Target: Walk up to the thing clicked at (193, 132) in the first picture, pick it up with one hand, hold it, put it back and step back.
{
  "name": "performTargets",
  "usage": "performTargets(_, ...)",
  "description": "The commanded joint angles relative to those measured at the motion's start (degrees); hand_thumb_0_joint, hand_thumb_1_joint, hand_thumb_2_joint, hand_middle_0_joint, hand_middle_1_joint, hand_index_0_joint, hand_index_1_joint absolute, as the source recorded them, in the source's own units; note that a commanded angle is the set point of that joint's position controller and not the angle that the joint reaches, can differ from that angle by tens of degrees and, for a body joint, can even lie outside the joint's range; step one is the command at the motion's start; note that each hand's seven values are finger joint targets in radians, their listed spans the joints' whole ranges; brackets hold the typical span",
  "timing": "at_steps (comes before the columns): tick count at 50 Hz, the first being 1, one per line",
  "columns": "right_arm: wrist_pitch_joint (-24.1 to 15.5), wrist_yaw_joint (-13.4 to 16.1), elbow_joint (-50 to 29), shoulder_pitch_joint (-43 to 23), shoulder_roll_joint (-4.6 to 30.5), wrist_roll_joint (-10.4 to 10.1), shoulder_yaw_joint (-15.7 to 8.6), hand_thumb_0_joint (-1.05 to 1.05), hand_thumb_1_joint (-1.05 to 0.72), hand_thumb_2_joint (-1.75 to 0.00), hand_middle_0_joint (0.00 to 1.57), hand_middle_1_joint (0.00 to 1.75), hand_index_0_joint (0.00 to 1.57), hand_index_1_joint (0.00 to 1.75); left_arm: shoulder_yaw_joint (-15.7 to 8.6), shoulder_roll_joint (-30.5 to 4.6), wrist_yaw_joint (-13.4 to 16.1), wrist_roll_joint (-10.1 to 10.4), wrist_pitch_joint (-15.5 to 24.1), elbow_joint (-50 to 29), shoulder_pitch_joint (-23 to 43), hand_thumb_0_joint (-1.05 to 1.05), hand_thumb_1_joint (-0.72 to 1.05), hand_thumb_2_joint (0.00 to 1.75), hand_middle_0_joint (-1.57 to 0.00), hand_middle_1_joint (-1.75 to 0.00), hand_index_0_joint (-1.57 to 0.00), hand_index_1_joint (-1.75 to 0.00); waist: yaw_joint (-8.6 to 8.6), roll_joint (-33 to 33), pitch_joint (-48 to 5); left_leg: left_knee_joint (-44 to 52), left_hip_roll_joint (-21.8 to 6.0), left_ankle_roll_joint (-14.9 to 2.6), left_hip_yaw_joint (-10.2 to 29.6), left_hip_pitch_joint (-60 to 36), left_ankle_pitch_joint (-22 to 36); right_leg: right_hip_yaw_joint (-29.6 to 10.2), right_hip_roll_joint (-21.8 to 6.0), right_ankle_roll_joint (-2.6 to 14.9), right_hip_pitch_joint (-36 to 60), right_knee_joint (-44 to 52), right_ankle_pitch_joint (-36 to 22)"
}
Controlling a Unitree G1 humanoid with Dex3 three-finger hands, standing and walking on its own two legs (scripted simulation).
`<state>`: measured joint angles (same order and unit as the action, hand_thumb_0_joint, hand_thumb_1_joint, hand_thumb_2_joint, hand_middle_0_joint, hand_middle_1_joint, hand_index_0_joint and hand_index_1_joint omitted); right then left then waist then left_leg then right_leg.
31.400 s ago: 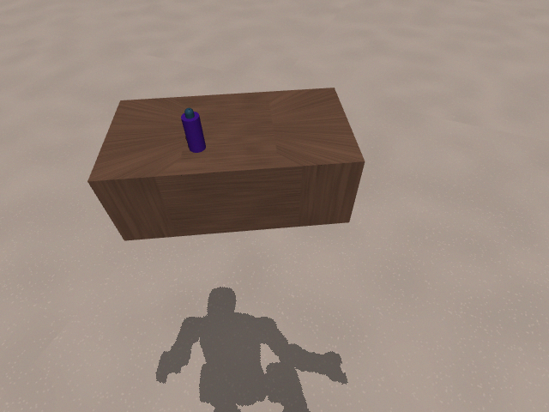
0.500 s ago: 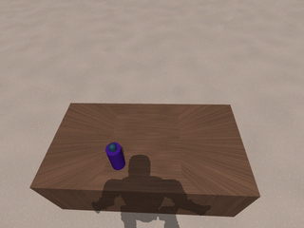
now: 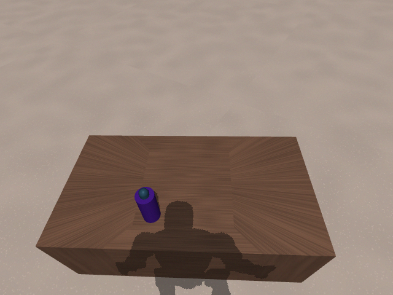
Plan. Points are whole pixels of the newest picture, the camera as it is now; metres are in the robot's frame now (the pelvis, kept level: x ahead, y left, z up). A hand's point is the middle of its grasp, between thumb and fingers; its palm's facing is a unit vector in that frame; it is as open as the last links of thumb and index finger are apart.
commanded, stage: stand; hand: left
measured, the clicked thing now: (147, 203) +0.47 +0.21 -0.30
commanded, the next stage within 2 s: step back in 0.58 s
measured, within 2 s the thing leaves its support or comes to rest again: neither
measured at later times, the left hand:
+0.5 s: hand out of the picture +0.07 +0.25 -0.16, palm faces -0.02 -0.94 -0.35, open 7.4 cm
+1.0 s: hand out of the picture +0.07 +0.33 -0.19, palm faces -0.02 -0.94 -0.35, open 7.3 cm
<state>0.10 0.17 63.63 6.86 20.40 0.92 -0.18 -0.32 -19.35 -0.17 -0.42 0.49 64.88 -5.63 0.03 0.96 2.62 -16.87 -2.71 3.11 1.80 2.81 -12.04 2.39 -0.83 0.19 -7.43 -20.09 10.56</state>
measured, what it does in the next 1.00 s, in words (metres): walks backwards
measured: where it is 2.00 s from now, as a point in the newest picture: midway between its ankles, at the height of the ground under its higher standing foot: outside the picture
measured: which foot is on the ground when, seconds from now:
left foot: down 0.00-1.00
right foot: down 0.00-0.90, up 0.92-1.00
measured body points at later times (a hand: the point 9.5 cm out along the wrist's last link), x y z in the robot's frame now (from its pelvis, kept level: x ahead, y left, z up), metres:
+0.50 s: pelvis +0.00 +0.00 +0.00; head +0.01 -0.01 +0.45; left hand +0.07 +0.30 -0.13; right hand +0.06 -0.30 -0.14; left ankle -0.03 +0.16 -0.75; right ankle +0.00 -0.11 -0.75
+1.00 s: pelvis -0.08 +0.07 -0.02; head +0.00 +0.11 +0.42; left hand +0.08 +0.38 -0.16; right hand -0.03 -0.25 -0.12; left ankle -0.08 +0.16 -0.75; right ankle -0.05 -0.09 -0.70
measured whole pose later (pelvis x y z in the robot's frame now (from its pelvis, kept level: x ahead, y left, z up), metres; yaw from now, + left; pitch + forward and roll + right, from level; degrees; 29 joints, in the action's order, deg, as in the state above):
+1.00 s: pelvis -0.08 +0.07 -0.02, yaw +1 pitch -1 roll -1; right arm 2.5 -0.5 54.9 8.9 20.4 2.1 -3.3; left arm -3.8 -23.6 1.9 -0.3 -4.7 52.1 1.0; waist -2.1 -4.0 12.4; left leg -35.6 2.0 -2.6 1.5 15.7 -18.5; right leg -9.6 4.6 0.8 -27.1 -56.6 30.1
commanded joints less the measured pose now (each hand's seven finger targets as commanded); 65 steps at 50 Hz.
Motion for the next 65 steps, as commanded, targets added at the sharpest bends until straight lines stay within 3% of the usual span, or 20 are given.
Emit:
performTargets(1,-1.3,0.7,-2.9,-0.6,11.4,-0.1,-2.1,0.00,-0.90,-0.90,0.20,0.30,0.20,0.30,-2.7,-13.2,0.8,0.0,1.2,-3.0,2.0,0.00,0.90,0.90,-0.20,-0.30,-0.20,-0.30,-0.03,-1.3,-3.4,2.3,-4.8,-3.17,2.5,2.5,8.5,-5.5,-6.5,1.12,2.6,3.2,-9.9)
performTargets(28,-1.4,0.4,-2.9,-0.4,11.3,-0.1,-2.3,0.00,-0.90,-0.90,0.20,0.30,0.20,0.30,-2.5,-13.4,0.8,-0.1,1.5,-3.4,1.6,0.00,0.90,0.90,-0.20,-0.30,-0.20,-0.30,-0.19,-0.7,-4.3,1.9,-4.9,-3.24,2.3,2.2,8.7,-5.9,-6.6,1.23,2.8,3.0,-11.1)
performTargets(30,-0.2,0.2,-5.2,-1.8,13.3,-1.3,-3.4,0.00,-0.90,-0.90,0.20,0.30,0.20,0.30,-5.4,-16.5,1.2,1.1,0.6,-5.6,0.7,0.00,0.90,0.90,-0.20,-0.30,-0.20,-0.30,0.35,-1.7,-0.8,-8.7,-3.0,-5.24,0.9,7.1,19.6,-7.0,-7.3,2.83,1.7,-2.4,-27.5)
performTargets(32,0.4,0.2,-6.4,-0.8,11.7,-1.7,-3.4,0.00,-0.90,-0.90,0.20,0.30,0.20,0.30,-6.1,-17.1,1.4,1.2,0.2,-6.7,0.2,0.00,0.90,0.90,-0.20,-0.30,-0.20,-0.30,0.11,-4.9,-2.9,-16.1,0.6,-4.63,-1.4,7.7,14.4,-9.8,-10.5,6.52,1.4,-1.5,-31.4)
performTargets(33,0.9,0.2,-7.2,-0.3,11.6,-1.8,-3.7,0.00,-0.90,-0.90,0.20,0.30,0.20,0.30,-6.5,-17.9,1.5,0.9,0.0,-7.9,0.5,0.00,0.90,0.90,-0.20,-0.30,-0.20,-0.30,0.23,-6.6,-4.1,-20.5,2.7,-4.43,-1.9,9.4,8.8,-12.4,-13.2,9.37,1.6,-0.9,-31.3)
performTargets(34,1.5,0.1,-7.6,0.0,11.5,-1.6,-4.2,0.00,-0.90,-0.90,0.20,0.30,0.20,0.30,-6.5,-17.8,1.6,0.5,-0.2,-9.2,2.3,0.00,0.90,0.90,-0.20,-0.30,-0.20,-0.30,-0.08,-9.9,-4.6,-27.1,4.8,-4.81,-1.5,11.6,-9.2,-15.8,-17.0,12.29,0.3,0.8,-28.9)
performTargets(35,2.1,-0.1,-8.3,0.9,12.0,-1.3,-4.6,0.00,-0.90,-0.90,0.20,0.30,0.20,0.30,-6.7,-17.9,1.6,-0.4,-0.2,-10.9,3.4,0.00,0.90,0.90,-0.20,-0.30,-0.20,-0.30,-0.13,-11.2,-5.4,-34.5,5.1,-5.29,0.5,13.1,-18.7,-17.9,-19.7,14.66,-1.0,0.9,-26.3)
performTargets(36,2.5,-0.2,-8.8,2.0,12.4,-1.1,-4.9,0.00,-0.90,-0.90,0.20,0.30,0.20,0.30,-6.9,-18.1,1.6,-0.9,-0.4,-11.9,4.7,0.00,0.90,0.90,-0.20,-0.30,-0.20,-0.30,-0.68,-10.5,-5.6,-38.7,4.1,-5.68,2.6,12.6,-19.8,-16.6,-19.9,15.21,-4.4,0.0,-23.6)
performTargets(40,2.5,-0.4,-10.3,5.6,12.3,-1.4,-5.6,0.00,-0.90,-0.90,0.20,0.30,0.20,0.30,-6.3,-16.2,1.7,-1.5,-1.4,-15.3,7.8,0.00,0.90,0.90,-0.20,-0.30,-0.20,-0.30,-1.72,-11.7,-6.6,-30.8,3.1,-5.63,1.8,13.7,-15.4,-11.8,-15.7,11.89,-4.1,-6.3,-22.8)
performTargets(43,1.6,-0.1,-10.1,8.4,11.9,0.0,-6.1,0.00,-0.90,-0.90,0.20,0.30,0.20,0.30,-5.8,-15.8,1.5,-0.3,-2.8,-17.1,8.9,0.00,0.90,0.90,-0.20,-0.30,-0.20,-0.30,-3.28,-8.5,-5.4,-9.5,2.5,-4.62,-0.4,10.2,1.3,-9.4,-11.7,7.17,-5.1,-14.9,-15.3)
performTargets(44,1.1,0.2,-10.8,7.3,14.1,1.2,-6.8,0.00,-0.90,-0.90,0.20,0.30,0.20,0.30,-5.3,-13.1,1.4,0.4,-3.6,-17.6,7.0,0.00,0.90,0.90,-0.20,-0.30,-0.20,-0.30,-2.29,1.4,-4.2,-2.7,-3.0,-4.12,8.4,9.1,14.0,-6.9,-4.9,4.46,-9.1,-22.8,-5.3)
performTargets(45,0.7,0.3,-11.8,5.3,19.6,2.1,-7.9,0.00,-0.90,-0.90,0.20,0.30,0.20,0.30,-4.9,-9.9,1.8,0.8,-3.9,-18.2,5.7,0.00,0.90,0.90,-0.20,-0.30,-0.20,-0.30,-0.88,13.8,-2.9,-1.1,-12.2,-5.81,22.9,4.4,30.1,-6.7,6.2,1.68,-20.8,-31.3,21.9)
performTargets(46,0.5,0.4,-12.8,2.6,20.5,2.0,-8.0,0.00,-0.90,-0.90,0.20,0.30,0.20,0.30,-5.5,-11.9,2.4,0.2,-4.7,-16.6,2.8,0.00,0.90,0.90,-0.20,-0.30,-0.20,-0.30,0.31,6.5,-4.3,-4.3,-13.8,-8.67,21.3,6.4,32.3,-13.5,6.8,1.56,-19.3,-38.7,25.5)
performTargets(47,0.5,0.5,-14.2,1.8,22.4,1.2,-8.2,0.00,-0.90,-0.90,0.20,0.30,0.20,0.30,-5.7,-12.6,3.0,0.1,-4.7,-16.4,2.7,0.00,0.90,0.90,-0.20,-0.30,-0.20,-0.30,-1.67,12.4,-5.0,-1.9,-17.6,-12.09,27.1,10.9,28.6,-14.9,7.9,1.12,-17.7,-43.4,27.5)
performTargets(49,0.2,1.1,-15.0,-1.9,18.3,1.2,-7.4,0.00,-0.90,-0.90,0.20,0.30,0.20,0.30,-6.1,-14.2,2.9,0.3,-4.6,-15.5,4.3,0.00,0.90,0.90,-0.20,-0.30,-0.20,-0.30,-0.47,9.1,-4.6,-4.1,-12.9,-11.33,18.2,8.0,26.7,-17.5,7.2,1.12,-19.4,-48.1,21.1)
performTargets(50,0.2,1.4,-15.7,-4.5,16.2,1.8,-6.9,0.00,-0.90,-0.90,0.20,0.30,0.20,0.30,-6.1,-14.3,2.7,0.8,-4.6,-14.7,0.8,0.00,0.90,0.90,-0.20,-0.30,-0.20,-0.30,2.24,7.2,-4.4,-6.0,-8.3,-8.54,11.4,4.6,28.2,-18.0,7.6,1.08,-21.9,-49.2,16.8)
performTargets(51,0.0,1.6,-16.0,-4.0,15.3,1.5,-6.7,0.00,-0.90,-0.90,0.20,0.30,0.20,0.30,-5.8,-14.0,2.6,0.9,-4.6,-15.1,-1.0,0.00,0.90,0.90,-0.20,-0.30,-0.20,-0.30,2.61,8.0,-5.1,-6.9,-7.7,-7.44,9.9,1.5,28.7,-16.4,7.6,0.94,-23.5,-49.3,14.9)
performTargets(55,0.1,2.6,-15.5,2.4,13.1,0.2,-6.8,0.00,-0.90,-0.90,0.20,0.30,0.20,0.30,-6.0,-12.4,2.2,-0.4,-3.4,-17.0,-1.0,0.00,0.90,0.90,-0.20,-0.30,-0.20,-0.30,-0.66,5.7,-7.7,-10.4,-9.7,-10.41,10.8,-10.1,36.1,-13.3,5.9,-1.86,-23.8,-43.0,15.9)
performTargets(59,0.5,2.7,-15.7,4.8,13.9,0.2,-7.0,0.00,-0.90,-0.90,0.20,0.30,0.20,0.30,-6.1,-12.4,1.9,-0.3,-3.2,-18.7,0.5,0.00,0.90,0.90,-0.20,-0.30,-0.20,-0.30,-2.96,5.3,-5.5,-9.7,-10.9,-12.00,10.8,-8.7,34.6,-11.4,4.9,-1.99,-20.7,-33.2,18.1)
performTargets(65,0.5,1.9,-18.5,0.1,15.9,0.5,-7.5,0.00,-0.90,-0.90,0.20,0.30,0.20,0.30,-6.6,-12.6,1.1,-0.8,-3.4,-17.2,-6.4,0.00,0.90,0.90,-0.20,-0.30,-0.20,-0.30,-0.99,6.3,-7.8,-6.5,-14.6,-15.62,13.4,1.0,17.6,-6.9,2.1,-0.21,-10.2,-25.3,17.2)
